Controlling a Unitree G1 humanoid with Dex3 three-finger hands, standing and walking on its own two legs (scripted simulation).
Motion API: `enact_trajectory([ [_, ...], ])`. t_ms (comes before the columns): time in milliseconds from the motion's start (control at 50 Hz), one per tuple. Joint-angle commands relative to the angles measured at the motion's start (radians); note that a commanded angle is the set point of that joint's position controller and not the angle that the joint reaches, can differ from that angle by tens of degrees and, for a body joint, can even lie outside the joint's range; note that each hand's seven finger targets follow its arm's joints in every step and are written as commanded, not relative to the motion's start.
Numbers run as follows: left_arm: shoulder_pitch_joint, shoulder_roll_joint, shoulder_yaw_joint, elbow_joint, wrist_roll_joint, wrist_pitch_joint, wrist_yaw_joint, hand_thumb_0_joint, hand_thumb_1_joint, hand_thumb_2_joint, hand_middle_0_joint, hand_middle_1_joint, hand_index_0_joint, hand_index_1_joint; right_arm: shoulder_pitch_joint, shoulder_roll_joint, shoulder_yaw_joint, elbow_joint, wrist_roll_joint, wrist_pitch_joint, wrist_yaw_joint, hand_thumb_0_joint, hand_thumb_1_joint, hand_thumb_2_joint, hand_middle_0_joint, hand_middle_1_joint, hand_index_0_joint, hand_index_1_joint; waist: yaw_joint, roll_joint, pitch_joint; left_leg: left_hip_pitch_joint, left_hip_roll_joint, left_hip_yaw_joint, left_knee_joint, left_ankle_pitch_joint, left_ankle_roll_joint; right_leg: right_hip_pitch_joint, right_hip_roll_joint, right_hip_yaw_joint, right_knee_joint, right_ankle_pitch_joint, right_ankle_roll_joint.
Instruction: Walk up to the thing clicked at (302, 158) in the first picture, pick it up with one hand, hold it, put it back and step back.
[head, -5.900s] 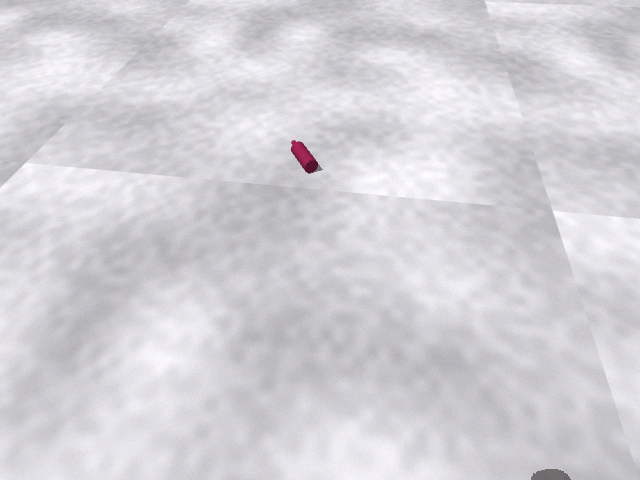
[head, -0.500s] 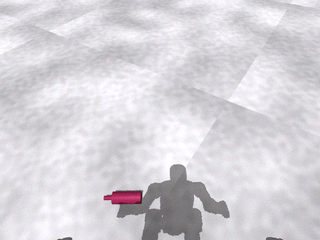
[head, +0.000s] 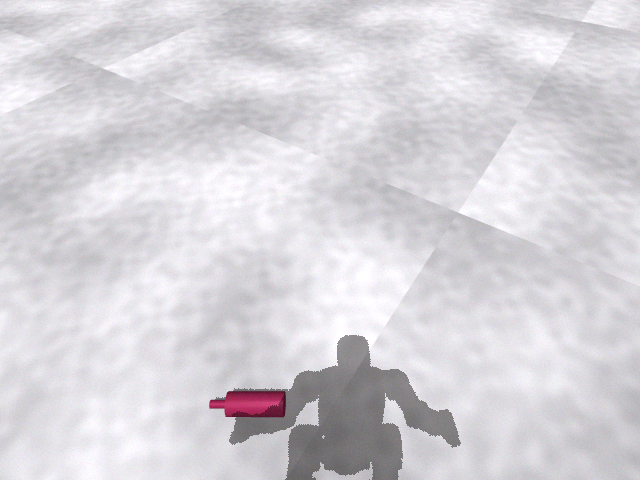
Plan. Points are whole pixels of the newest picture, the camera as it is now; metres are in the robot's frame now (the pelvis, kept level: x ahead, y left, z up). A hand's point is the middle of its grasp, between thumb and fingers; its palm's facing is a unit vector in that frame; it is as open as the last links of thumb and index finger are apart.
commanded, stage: walk up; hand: left
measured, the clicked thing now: (247, 404) +0.47 +0.25 -0.74
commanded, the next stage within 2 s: stand in 0.44 s
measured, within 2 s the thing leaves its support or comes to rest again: neither
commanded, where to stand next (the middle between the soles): +0.09 -0.01 m, yaw +0 degrees
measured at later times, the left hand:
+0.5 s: hand out of the picture +0.09 +0.26 -0.15, palm faces +0.01 -0.93 -0.36, open 7.4 cm
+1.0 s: hand out of the picture +0.05 +0.23 -0.15, palm faces -0.02 -0.94 -0.33, open 7.4 cm
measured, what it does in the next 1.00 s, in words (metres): stands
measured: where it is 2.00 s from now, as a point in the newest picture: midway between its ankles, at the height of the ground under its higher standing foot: outside the picture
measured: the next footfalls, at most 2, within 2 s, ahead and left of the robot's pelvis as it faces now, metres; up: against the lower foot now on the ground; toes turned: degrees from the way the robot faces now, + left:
none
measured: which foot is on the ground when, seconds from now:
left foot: down 0.00-1.00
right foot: down 0.00-1.00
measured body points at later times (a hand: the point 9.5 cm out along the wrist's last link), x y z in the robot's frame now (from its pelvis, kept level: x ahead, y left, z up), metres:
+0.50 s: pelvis +0.01 +0.00 +0.00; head +0.01 +0.00 +0.45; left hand +0.09 +0.31 -0.12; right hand +0.10 -0.29 -0.13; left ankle +0.00 +0.12 -0.75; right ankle -0.01 -0.13 -0.75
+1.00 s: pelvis -0.02 -0.02 +0.00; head -0.01 -0.02 +0.45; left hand +0.05 +0.28 -0.13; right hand +0.06 -0.32 -0.13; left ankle +0.00 +0.12 -0.75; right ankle -0.01 -0.13 -0.75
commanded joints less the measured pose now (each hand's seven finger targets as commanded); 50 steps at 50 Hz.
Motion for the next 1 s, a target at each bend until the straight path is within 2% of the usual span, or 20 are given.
enact_trajectory([
  [0, -0.065, 0.222, 0.045, -0.069, 0.002, -0.021, 0.018, 0.0, 0.9, 0.9, -0.2, -0.3, -0.2, -0.3, -0.06, -0.204, -0.04, -0.061, 0.001, -0.021, -0.015, 0.0, -0.9, -0.9, 0.2, 0.3, 0.2, 0.3, 0.0, 0.025, -0.064, -0.026, 0.114, -0.091, -0.081, 0.161, 0.038, 0.038, -0.09, 0.067, -0.056, 0.133, -0.038],
  [220, -0.059, 0.214, 0.045, -0.054, 0.004, -0.024, 0.022, 0.0, 0.9, 0.9, -0.2, -0.3, -0.2, -0.3, -0.053, -0.195, -0.046, -0.058, 0.004, -0.021, -0.017, 0.0, -0.9, -0.9, 0.2, 0.3, 0.2, 0.3, -0.006, -0.007, -0.099, 0.022, 0.111, -0.077, -0.061, 0.263, 0.039, 0.056, -0.097, 0.061, -0.057, 0.211, -0.032],
  [320, -0.058, 0.216, 0.045, -0.055, 0.007, -0.021, 0.023, 0.0, 0.9, 0.9, -0.2, -0.3, -0.2, -0.3, -0.06, -0.199, -0.048, -0.06, 0.002, -0.018, -0.017, 0.0, -0.9, -0.9, 0.2, 0.3, 0.2, 0.3, -0.006, -0.005, -0.084, 0.016, 0.109, -0.08, -0.068, 0.227, 0.04, 0.043, -0.095, 0.058, -0.056, 0.186, -0.034],
  [400, -0.045, 0.216, 0.045, -0.053, 0.008, -0.021, 0.024, 0.0, 0.9, 0.9, -0.2, -0.3, -0.2, -0.3, -0.063, -0.196, -0.049, -0.063, 0.001, -0.018, -0.017, 0.0, -0.9, -0.9, 0.2, 0.3, 0.2, 0.3, -0.004, -0.013, -0.092, 0.028, 0.105, -0.075, -0.062, 0.251, 0.04, 0.05, -0.097, 0.056, -0.06, 0.21, -0.031],
  [420, -0.05, 0.196, 0.033, -0.046, -0.005, -0.013, 0.023, 0.0, 0.9, 0.9, -0.2, -0.3, -0.2, -0.3, -0.085, -0.188, -0.039, -0.061, 0.004, -0.025, -0.022, 0.0, -0.9, -0.9, 0.2, 0.3, 0.2, 0.3, -0.004, -0.042, -0.033, 0.023, 0.13, -0.101, -0.1, 0.336, 0.025, 0.01, -0.102, 0.06, -0.057, 0.257, -0.03],
  [460, -0.038, 0.191, 0.033, -0.049, -0.009, -0.009, 0.023, 0.0, 0.9, 0.9, -0.2, -0.3, -0.2, -0.3, -0.076, -0.204, -0.043, -0.054, 0.006, -0.031, -0.024, 0.0, -0.9, -0.9, 0.2, 0.3, 0.2, 0.3, 0.0, -0.016, -0.072, 0.06, 0.14, -0.098, -0.091, 0.392, 0.024, 0.031, -0.104, 0.057, -0.051, 0.275, -0.031],
  [500, -0.031, 0.193, 0.032, -0.05, -0.009, -0.01, 0.021, 0.0, 0.9, 0.9, -0.2, -0.3, -0.2, -0.3, -0.078, -0.201, -0.039, -0.049, 0.006, -0.033, -0.024, 0.0, -0.9, -0.9, 0.2, 0.3, 0.2, 0.3, 0.002, -0.008, -0.085, 0.063, 0.135, -0.09, -0.091, 0.396, 0.02, 0.054, -0.108, 0.06, -0.058, 0.293, -0.028],
  [620, -0.034, 0.203, 0.03, -0.05, -0.003, -0.01, 0.019, 0.0, 0.9, 0.9, -0.2, -0.3, -0.2, -0.3, -0.089, -0.199, -0.035, -0.045, 0.009, -0.029, -0.024, 0.0, -0.9, -0.9, 0.2, 0.3, 0.2, 0.3, -0.008, -0.005, -0.113, 0.084, 0.13, -0.076, -0.1, 0.32, 0.015, 0.052, -0.11, 0.068, -0.083, 0.258, -0.028],
  [720, -0.038, 0.213, 0.028, -0.043, -0.002, -0.009, 0.018, 0.0, 0.9, 0.9, -0.2, -0.3, -0.2, -0.3, -0.087, -0.185, -0.027, -0.032, 0.008, -0.021, -0.019, 0.0, -0.9, -0.9, 0.2, 0.3, 0.2, 0.3, -0.009, -0.025, -0.05, 0.029, 0.118, -0.082, -0.132, 0.162, 0.009, 0.013, -0.108, 0.078, -0.118, 0.123, -0.027],
  [760, -0.033, 0.211, 0.029, -0.044, 0.0, -0.009, 0.017, 0.0, 0.9, 0.9, -0.2, -0.3, -0.2, -0.3, -0.091, -0.193, -0.031, -0.035, 0.005, -0.023, -0.018, 0.0, -0.9, -0.9, 0.2, 0.3, 0.2, 0.3, -0.008, -0.012, -0.078, 0.05, 0.124, -0.078, -0.119, 0.168, 0.014, 0.019, -0.112, 0.082, -0.112, 0.141, -0.031],
  [840, -0.03, 0.212, 0.028, -0.042, -0.001, -0.009, 0.014, 0.0, 0.9, 0.9, -0.2, -0.3, -0.2, -0.3, -0.078, -0.193, -0.028, -0.026, 0.004, -0.023, -0.016, 0.0, -0.9, -0.9, 0.2, 0.3, 0.2, 0.3, -0.007, -0.014, -0.044, 0.024, 0.12, -0.082, -0.131, 0.104, 0.01, -0.01, -0.106, 0.087, -0.127, 0.068, -0.03],
  [940, -0.025, 0.213, 0.029, -0.044, -0.001, -0.011, 0.012, 0.0, 0.9, 0.9, -0.2, -0.3, -0.2, -0.3, -0.065, -0.191, -0.026, -0.025, 0.004, -0.027, -0.016, 0.0, -0.9, -0.9, 0.2, 0.3, 0.2, 0.3, -0.01, -0.013, -0.06, 0.031, 0.124, -0.084, -0.125, 0.123, 0.012, -0.004, -0.11, 0.096, -0.122, 0.105, -0.035],
  [980, -0.023, 0.217, 0.029, -0.048, -0.001, -0.01, 0.014, 0.0, 0.9, 0.9, -0.2, -0.3, -0.2, -0.3, -0.07, -0.197, -0.03, -0.026, 0.004, -0.025, -0.017, 0.0, -0.9, -0.9, 0.2, 0.3, 0.2, 0.3, -0.007, -0.019, -0.057, 0.036, 0.124, -0.083, -0.122, 0.126, 0.01, -0.014, -0.108, 0.096, -0.123, 0.089, -0.037],
])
